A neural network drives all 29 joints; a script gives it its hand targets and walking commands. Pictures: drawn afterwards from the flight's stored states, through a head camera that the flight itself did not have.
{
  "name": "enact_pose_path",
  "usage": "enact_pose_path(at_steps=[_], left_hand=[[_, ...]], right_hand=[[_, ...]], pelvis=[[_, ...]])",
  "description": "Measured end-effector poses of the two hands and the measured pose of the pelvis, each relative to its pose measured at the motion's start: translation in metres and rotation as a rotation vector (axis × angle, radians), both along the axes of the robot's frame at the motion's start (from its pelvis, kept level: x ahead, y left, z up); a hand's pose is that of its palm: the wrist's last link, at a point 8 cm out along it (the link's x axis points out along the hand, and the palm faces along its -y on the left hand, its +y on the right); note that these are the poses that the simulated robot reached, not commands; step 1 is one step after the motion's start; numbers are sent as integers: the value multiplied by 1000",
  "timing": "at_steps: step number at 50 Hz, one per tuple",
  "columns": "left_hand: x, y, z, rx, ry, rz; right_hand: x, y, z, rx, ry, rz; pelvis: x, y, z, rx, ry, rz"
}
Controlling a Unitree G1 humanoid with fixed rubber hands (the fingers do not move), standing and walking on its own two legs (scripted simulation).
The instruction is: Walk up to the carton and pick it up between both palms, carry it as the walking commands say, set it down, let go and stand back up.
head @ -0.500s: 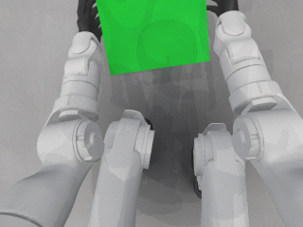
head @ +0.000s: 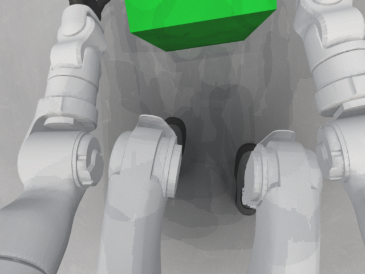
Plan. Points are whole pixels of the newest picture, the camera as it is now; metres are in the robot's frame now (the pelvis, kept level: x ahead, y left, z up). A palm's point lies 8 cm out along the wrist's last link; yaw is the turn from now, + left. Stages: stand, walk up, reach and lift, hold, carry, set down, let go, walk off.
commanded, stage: set down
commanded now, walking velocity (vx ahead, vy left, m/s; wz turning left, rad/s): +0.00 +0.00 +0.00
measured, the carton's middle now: out of the picture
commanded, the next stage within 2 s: let go in 1.30 s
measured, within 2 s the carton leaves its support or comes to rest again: neither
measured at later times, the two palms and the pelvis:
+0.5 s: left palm out of the picture +0.48 +0.25 -0.04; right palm out of the picture +0.57 -0.11 -0.04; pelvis +0.00 +0.00 +0.09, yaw +1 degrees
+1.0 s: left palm out of the picture +0.48 +0.26 +0.10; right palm out of the picture +0.57 -0.11 +0.11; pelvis +0.00 +0.00 +0.21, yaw +1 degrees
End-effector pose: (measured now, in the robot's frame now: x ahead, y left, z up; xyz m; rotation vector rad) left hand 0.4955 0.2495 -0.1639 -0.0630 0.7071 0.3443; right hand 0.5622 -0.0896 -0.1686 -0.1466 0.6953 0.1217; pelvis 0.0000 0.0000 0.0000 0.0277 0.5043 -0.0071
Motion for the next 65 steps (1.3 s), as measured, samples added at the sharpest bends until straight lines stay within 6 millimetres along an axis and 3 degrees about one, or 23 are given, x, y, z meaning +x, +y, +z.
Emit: enact_pose_path(at_steps=[6,12,16,22,30,44,52,60,65], left_hand=[[5,0,20,-11,-56,20],[-7,1,34,-5,-34,21],[-16,3,53,0,-34,28],[-16,3,97,14,-42,9],[-6,7,154,28,-63,11],[-19,16,225,20,-37,20],[-11,11,280,12,-52,-11],[-14,13,320,24,-26,-7],[-22,15,324,28,17,3]], right_hand=[[13,11,26,15,-63,-9],[12,0,46,-22,-44,-32],[8,-9,67,-30,-44,-41],[5,-18,105,-46,-38,-42],[11,-16,162,-31,-61,-33],[8,-16,234,-34,-30,-32],[10,-19,289,-51,-34,-21],[9,-23,331,-41,-21,-22],[4,-23,334,-48,25,-20]], pelvis=[[-1,1,4,-17,-21,20],[1,1,23,-30,-22,28],[2,0,43,-40,-17,27],[2,-1,75,-41,-25,28],[-2,-3,113,-23,-42,27],[-5,-6,179,-26,-61,37],[-2,-4,220,-33,-89,43],[6,1,266,-32,-111,28],[14,3,283,-33,-66,25]])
